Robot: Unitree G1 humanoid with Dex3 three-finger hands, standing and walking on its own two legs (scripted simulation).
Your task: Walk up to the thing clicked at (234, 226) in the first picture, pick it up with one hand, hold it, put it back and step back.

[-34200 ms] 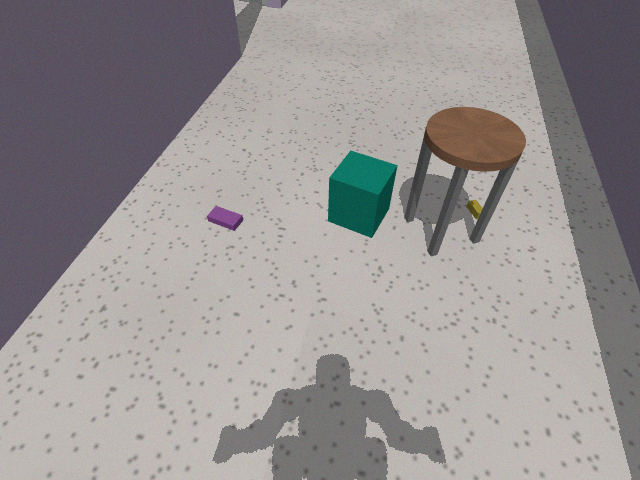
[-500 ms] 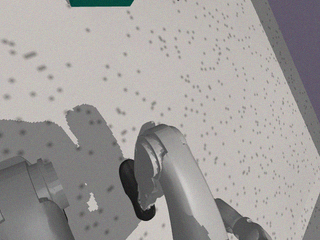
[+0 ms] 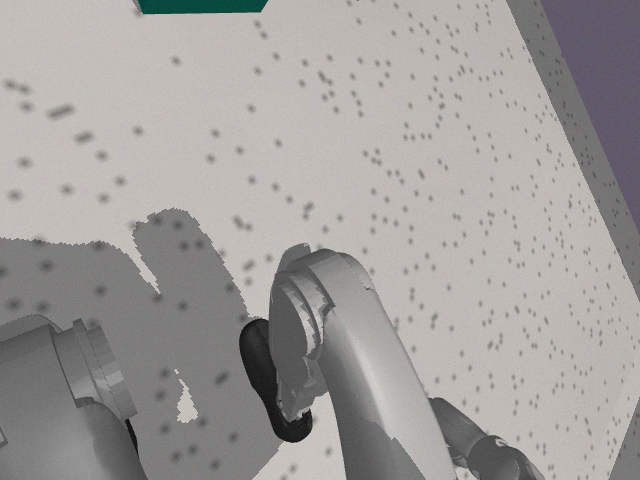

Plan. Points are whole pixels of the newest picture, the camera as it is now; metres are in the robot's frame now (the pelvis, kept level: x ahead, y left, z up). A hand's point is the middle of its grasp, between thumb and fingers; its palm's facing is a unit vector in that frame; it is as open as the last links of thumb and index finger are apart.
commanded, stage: settle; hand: left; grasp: from above
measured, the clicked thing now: out of the picture +0.42 +0.39 -0.28
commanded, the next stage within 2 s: lift in 0.90 s
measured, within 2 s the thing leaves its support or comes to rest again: leaves its support in 0.34 s
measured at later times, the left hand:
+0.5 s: hand out of the picture +0.41 +0.40 -0.21, palm faces -0.37 -0.17 -0.91, open 9.6 cm
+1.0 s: hand out of the picture +0.41 +0.39 -0.14, palm faces -0.43 -0.15 -0.89, open 9.6 cm
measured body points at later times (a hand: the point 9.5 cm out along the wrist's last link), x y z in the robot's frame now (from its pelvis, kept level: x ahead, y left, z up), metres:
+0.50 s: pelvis +0.00 +0.00 +0.00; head +0.25 +0.15 +0.35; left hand +0.43 +0.40 -0.16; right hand +0.11 -0.25 -0.06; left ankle +0.06 +0.13 -0.27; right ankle +0.11 -0.11 -0.26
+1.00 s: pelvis +0.00 -0.01 +0.02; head +0.23 +0.11 +0.39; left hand +0.43 +0.40 -0.09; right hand +0.11 -0.26 -0.07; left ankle +0.06 +0.13 -0.27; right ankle +0.11 -0.11 -0.26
